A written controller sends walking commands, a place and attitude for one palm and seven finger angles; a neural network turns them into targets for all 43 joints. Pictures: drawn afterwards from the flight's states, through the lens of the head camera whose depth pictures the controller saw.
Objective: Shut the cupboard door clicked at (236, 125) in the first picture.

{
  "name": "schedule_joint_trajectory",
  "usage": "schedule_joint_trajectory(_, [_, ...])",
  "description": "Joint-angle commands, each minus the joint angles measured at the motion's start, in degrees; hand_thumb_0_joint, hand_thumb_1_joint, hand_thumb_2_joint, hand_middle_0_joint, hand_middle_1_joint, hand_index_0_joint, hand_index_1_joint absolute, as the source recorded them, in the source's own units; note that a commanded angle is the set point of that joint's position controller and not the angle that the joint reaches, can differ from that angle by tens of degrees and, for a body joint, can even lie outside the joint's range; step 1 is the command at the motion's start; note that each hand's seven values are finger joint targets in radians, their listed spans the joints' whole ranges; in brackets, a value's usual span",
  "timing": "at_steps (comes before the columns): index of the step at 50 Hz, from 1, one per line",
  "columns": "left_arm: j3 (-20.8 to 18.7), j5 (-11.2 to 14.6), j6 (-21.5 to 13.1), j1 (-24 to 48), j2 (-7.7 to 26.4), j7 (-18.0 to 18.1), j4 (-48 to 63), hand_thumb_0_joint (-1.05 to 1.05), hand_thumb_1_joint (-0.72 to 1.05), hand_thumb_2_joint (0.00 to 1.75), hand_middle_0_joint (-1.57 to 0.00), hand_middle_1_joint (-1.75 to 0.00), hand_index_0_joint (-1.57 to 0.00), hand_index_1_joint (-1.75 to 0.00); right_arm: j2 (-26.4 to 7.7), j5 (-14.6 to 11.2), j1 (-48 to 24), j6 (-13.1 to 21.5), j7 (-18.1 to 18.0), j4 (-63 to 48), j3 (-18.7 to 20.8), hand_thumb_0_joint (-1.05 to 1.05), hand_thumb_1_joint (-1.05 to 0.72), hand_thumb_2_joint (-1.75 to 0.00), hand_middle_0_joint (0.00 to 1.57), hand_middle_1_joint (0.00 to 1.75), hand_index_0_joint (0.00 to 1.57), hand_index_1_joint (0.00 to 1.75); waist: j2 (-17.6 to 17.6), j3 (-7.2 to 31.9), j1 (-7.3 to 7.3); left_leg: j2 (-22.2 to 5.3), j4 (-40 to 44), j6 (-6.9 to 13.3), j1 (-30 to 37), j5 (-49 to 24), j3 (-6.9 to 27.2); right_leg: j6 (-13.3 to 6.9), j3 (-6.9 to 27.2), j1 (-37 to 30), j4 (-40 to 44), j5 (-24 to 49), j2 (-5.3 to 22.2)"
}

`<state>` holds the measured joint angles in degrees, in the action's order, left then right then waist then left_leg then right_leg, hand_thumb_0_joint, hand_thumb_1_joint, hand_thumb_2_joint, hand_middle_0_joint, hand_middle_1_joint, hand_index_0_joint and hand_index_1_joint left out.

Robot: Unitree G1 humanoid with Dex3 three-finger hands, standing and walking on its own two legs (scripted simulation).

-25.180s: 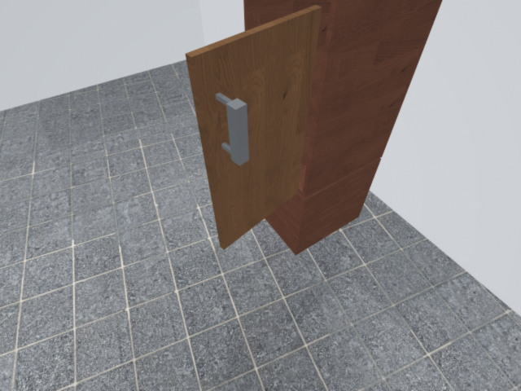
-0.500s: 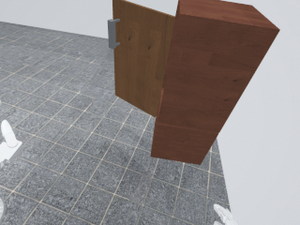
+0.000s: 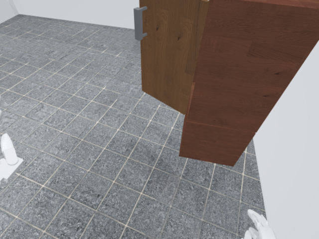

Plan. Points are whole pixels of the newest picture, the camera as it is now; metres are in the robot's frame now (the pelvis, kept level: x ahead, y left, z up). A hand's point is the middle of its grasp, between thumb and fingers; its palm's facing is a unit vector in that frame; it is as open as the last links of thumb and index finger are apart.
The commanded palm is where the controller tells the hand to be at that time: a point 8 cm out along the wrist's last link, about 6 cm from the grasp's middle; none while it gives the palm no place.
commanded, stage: stop stepping back and stand still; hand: left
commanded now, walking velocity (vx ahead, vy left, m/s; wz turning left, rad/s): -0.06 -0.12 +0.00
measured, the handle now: (141, 23) +0.99 +0.14 +0.11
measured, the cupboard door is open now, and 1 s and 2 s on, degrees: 62 62 62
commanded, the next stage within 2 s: let the arm hang, fingers relaxed in 0.08 s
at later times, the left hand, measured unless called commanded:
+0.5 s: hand out of the picture +0.02 +0.21 -0.16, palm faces +0.02 -0.98 -0.18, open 7.1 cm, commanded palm none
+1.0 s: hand out of the picture -0.04 +0.26 -0.15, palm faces +0.01 -0.96 -0.27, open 7.3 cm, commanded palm none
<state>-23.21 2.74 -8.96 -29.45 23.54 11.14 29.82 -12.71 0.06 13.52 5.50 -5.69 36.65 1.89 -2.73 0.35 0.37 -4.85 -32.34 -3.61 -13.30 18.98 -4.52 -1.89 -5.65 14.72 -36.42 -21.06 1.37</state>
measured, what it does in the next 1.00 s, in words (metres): shifts its weight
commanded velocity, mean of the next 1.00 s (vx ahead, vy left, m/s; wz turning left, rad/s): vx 0.00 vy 0.00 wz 0.00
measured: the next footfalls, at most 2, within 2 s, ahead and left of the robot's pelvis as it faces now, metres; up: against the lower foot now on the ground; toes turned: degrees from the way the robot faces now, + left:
none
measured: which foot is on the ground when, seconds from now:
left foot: down 0.00-1.00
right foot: down 0.00-1.00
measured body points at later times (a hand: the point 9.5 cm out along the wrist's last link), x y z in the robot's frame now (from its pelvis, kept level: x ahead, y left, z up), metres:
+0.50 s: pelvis -0.03 +0.03 +0.01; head -0.01 +0.05 +0.45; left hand +0.02 +0.26 -0.15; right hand +0.05 -0.23 -0.12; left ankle -0.02 +0.16 -0.73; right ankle -0.03 -0.09 -0.73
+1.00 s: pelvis -0.05 +0.05 +0.02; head -0.05 +0.04 +0.47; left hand -0.04 +0.31 -0.13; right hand -0.04 -0.19 -0.15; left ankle -0.02 +0.16 -0.73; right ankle -0.03 -0.09 -0.73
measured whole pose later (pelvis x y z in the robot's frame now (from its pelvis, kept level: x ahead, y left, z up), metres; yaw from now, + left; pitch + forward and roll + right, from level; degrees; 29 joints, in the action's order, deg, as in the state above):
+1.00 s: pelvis -0.05 +0.05 +0.02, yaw +0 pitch -2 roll +0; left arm -1.2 -0.9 0.6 -15.1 13.1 0.9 -65.1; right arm -11.5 1.0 15.8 -0.6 -0.9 63.2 0.9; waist 1.3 -1.3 0.3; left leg -1.2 -23.7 1.0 -10.7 10.9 -5.3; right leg 1.5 -4.1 10.4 -23.3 -10.7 3.7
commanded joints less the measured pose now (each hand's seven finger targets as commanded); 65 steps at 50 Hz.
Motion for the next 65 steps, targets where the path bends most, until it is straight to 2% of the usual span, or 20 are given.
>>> schedule_joint_trajectory(1, [-10.66,-0.36,-4.86,1.35,12.86,-0.09,13.24,0.00,0.90,0.90,-0.20,-0.30,-0.20,-0.30,-6.17,-0.50,-4.13,3.29,1.64,-9.56,1.05,0.00,-0.90,-0.90,0.20,0.30,0.20,0.30,13.01,3.81,0.57,-6.41,3.68,4.94,0.79,-35.63,4.45,1.21,1.80,-5.07,8.50,22.34,-0.99])
schedule_joint_trajectory(4, [-9.79,0.76,-4.18,-4.11,10.90,-0.18,8.25,0.00,0.90,0.90,-0.20,-0.30,-0.20,-0.30,-5.50,-1.19,-2.74,1.87,2.53,-10.41,1.43,0.00,-0.90,-0.90,0.20,0.30,0.20,0.30,1.25,10.19,1.50,-0.92,-3.73,2.17,-3.88,-26.70,-0.28,-2.01,8.67,-13.76,6.56,46.19,5.57])
schedule_joint_trajectory(6, [-10.69,0.80,-4.01,-7.66,11.15,0.04,5.96,0.00,0.90,0.90,-0.20,-0.30,-0.20,-0.30,-4.66,-0.94,-3.28,0.98,2.46,-10.38,0.64,0.00,-0.90,-0.90,0.20,0.30,0.20,0.30,0.41,10.21,1.31,0.92,-3.89,2.09,-7.21,-14.23,0.46,-2.94,10.82,-14.49,7.43,49.80,8.61])
schedule_joint_trajectory(8, [-10.36,0.87,-4.11,-7.43,11.29,-0.03,7.17,0.00,0.90,0.90,-0.20,-0.30,-0.20,-0.30,-4.01,-0.77,-4.56,0.06,2.16,-10.69,-0.07,0.00,-0.90,-0.90,0.20,0.30,0.20,0.30,-0.97,8.84,1.08,1.20,-0.59,2.60,-7.67,-9.53,1.23,-2.06,10.61,-13.33,8.60,45.51,8.72])
schedule_joint_trajectory(9, [16.04,-5.73,4.82,2.98,2.02,-8.98,-32.11,0.00,0.90,0.90,-0.20,-0.30,-0.20,-0.30,-13.00,-0.54,-9.54,2.56,7.00,-0.97,1.52,0.00,-0.90,-0.90,0.20,0.30,0.20,0.30,2.20,3.61,2.08,-1.08,-6.64,3.05,-7.84,-18.57,4.08,-1.91,5.38,-3.03,1.50,50.79,11.61])
schedule_joint_trajectory(10, [16.36,-4.29,8.34,2.63,-0.69,-10.82,-33.57,0.00,0.90,0.90,-0.20,-0.30,-0.20,-0.30,-11.49,-0.26,-5.82,0.25,6.51,-1.45,2.08,0.00,-0.90,-0.90,0.20,0.30,0.20,0.30,3.27,5.99,1.74,-1.66,-3.51,2.87,-3.19,-22.40,4.02,-1.02,5.41,0.28,1.91,41.67,8.32])
schedule_joint_trajectory(11, [17.46,-4.39,8.81,5.34,-1.64,-11.45,-35.84,0.00,0.90,0.90,-0.20,-0.30,-0.20,-0.30,-12.21,0.08,-4.45,-0.74,6.05,-0.75,2.09,0.00,-0.90,-0.90,0.20,0.30,0.20,0.30,2.18,6.29,0.84,-2.82,-3.09,3.67,-3.34,-27.93,4.41,0.22,3.51,0.98,0.55,34.85,6.45])
schedule_joint_trajectory(12, [17.99,-3.98,8.88,6.56,-1.13,-11.69,-38.41,0.00,0.90,0.90,-0.20,-0.30,-0.20,-0.30,-12.55,0.11,-4.77,-1.98,5.83,-1.44,1.32,0.00,-0.90,-0.90,0.20,0.30,0.20,0.30,-0.41,6.00,-0.31,-3.58,-2.37,4.62,-4.90,-26.68,5.24,0.64,3.19,0.16,1.75,30.38,5.84])
schedule_joint_trajectory(13, [18.40,-4.08,8.73,8.54,-0.37,-11.72,-41.76,0.00,0.90,0.90,-0.20,-0.30,-0.20,-0.30,-12.53,0.43,-5.10,-2.75,5.82,-1.49,0.93,0.00,-0.90,-0.90,0.20,0.30,0.20,0.30,-3.85,5.68,-0.41,-3.14,-2.06,4.89,-5.46,-24.59,5.70,0.35,3.69,-0.73,3.11,29.06,6.00])
schedule_joint_trajectory(15, [18.74,-4.36,8.24,11.56,1.20,-11.35,-49.09,0.00,0.90,0.90,-0.20,-0.30,-0.20,-0.30,-12.48,1.04,-4.28,-4.04,5.65,-0.90,0.61,0.00,-0.90,-0.90,0.20,0.30,0.20,0.30,-11.22,6.14,0.07,-0.77,-3.17,4.46,-3.09,-23.83,5.09,-1.36,5.74,-2.44,4.63,34.94,7.62])
schedule_joint_trajectory(16, [19.07,-4.33,8.31,13.16,2.06,-11.05,-53.22,0.00,0.90,0.90,-0.20,-0.30,-0.20,-0.30,-12.32,1.20,-4.02,-4.49,5.69,0.41,0.58,0.00,-0.90,-0.90,0.20,0.30,0.20,0.30,-9.39,6.65,0.30,0.01,-2.56,3.95,-2.01,-24.15,4.84,-2.06,5.86,-3.08,4.16,36.27,8.32])
schedule_joint_trajectory(17, [19.33,-4.22,8.71,14.09,2.13,-10.83,-56.87,0.00,0.90,0.90,-0.20,-0.30,-0.20,-0.30,-11.53,1.30,-3.64,-5.07,5.65,1.87,0.31,0.00,-0.90,-0.90,0.20,0.30,0.20,0.30,-6.94,6.74,0.49,0.19,-1.08,3.95,-0.95,-22.42,4.77,-1.91,5.47,-3.15,4.83,32.11,8.47])
schedule_joint_trajectory(20, [20.78,-3.75,9.72,15.32,-1.14,-10.47,-67.44,0.00,0.90,0.90,-0.20,-0.30,-0.20,-0.30,-9.52,1.76,-4.38,-5.97,5.50,6.79,-0.94,0.00,-0.90,-0.90,0.20,0.30,0.20,0.30,4.50,3.76,-0.13,-1.87,6.12,4.58,-1.35,-19.09,6.69,0.54,4.91,-3.33,7.68,14.76,4.94])
schedule_joint_trajectory(25, [20.40,-3.71,9.46,13.51,-4.02,-10.45,-80.14,0.00,0.90,0.90,-0.20,-0.30,-0.20,-0.30,-6.76,1.61,-2.82,-6.18,4.84,13.57,-0.91,0.00,-0.90,-0.90,0.20,0.30,0.20,0.30,11.33,0.45,-0.38,-0.83,11.03,4.27,-2.80,-3.92,6.15,-0.16,6.31,-4.73,15.87,5.01,4.75])
schedule_joint_trajectory(29, [20.80,-3.51,9.16,12.34,-3.39,-10.56,-86.12,0.00,0.90,0.90,-0.20,-0.30,-0.20,-0.30,-7.13,1.17,0.17,-5.95,4.51,17.64,-0.42,0.00,-0.90,-0.90,0.20,0.30,0.20,0.30,10.53,-0.88,-0.35,-1.27,13.41,4.46,-2.24,-0.78,6.42,-0.40,5.85,-5.15,18.13,5.47,4.60])
schedule_joint_trajectory(33, [21.09,-3.56,8.81,11.59,-3.63,-10.44,-90.14,0.00,0.90,0.90,-0.20,-0.30,-0.20,-0.30,-7.57,0.77,2.69,-5.60,4.23,20.41,0.12,0.00,-0.90,-0.90,0.20,0.30,0.20,0.30,5.05,-2.23,-0.18,-1.94,14.65,4.95,-0.95,-1.77,6.82,-0.20,5.07,-4.91,18.86,6.61,4.65])
schedule_joint_trajectory(39, [21.13,-3.67,8.90,11.14,-3.51,-10.13,-93.07,0.00,0.90,0.90,-0.20,-0.30,-0.20,-0.30,-7.56,0.76,4.17,-5.61,4.12,22.91,0.51,0.00,-0.90,-0.90,0.20,0.30,0.20,0.30,2.71,-5.52,-0.27,-2.22,16.67,5.24,-1.56,1.57,6.93,0.06,5.01,-2.89,18.92,4.21,4.48])
schedule_joint_trajectory(48, [20.50,-3.88,8.75,12.79,-2.58,-9.97,-92.73,0.00,0.90,0.90,-0.20,-0.30,-0.20,-0.30,-8.11,0.88,3.14,-5.09,4.35,23.95,0.81,0.00,-0.90,-0.90,0.20,0.30,0.20,0.30,3.70,-5.69,-0.60,-2.44,18.32,5.37,-2.28,1.96,7.50,0.33,5.55,-3.14,17.49,5.77,4.45])
schedule_joint_trajectory(56, [20.04,-3.86,8.12,16.40,-0.13,-10.04,-91.63,0.00,0.90,0.90,-0.20,-0.30,-0.20,-0.30,-9.52,0.74,0.67,-4.79,4.63,23.62,0.87,0.00,-0.90,-0.90,0.20,0.30,0.20,0.30,2.83,-4.58,-0.39,-1.90,16.48,4.96,0.38,-5.66,6.05,0.23,6.23,-3.81,18.75,8.15,5.38])
schedule_joint_trajectory(65, [19.86,-3.68,7.61,20.11,2.78,-10.45,-90.98,0.00,0.90,0.90,-0.20,-0.30,-0.20,-0.30,-12.38,0.90,-2.91,-4.61,4.90,23.49,0.98,0.00,-0.90,-0.90,0.20,0.30,0.20,0.30,2.93,-2.57,-0.27,-2.05,16.24,4.56,2.63,-7.85,5.77,0.02,7.19,-4.62,20.52,8.33,6.19])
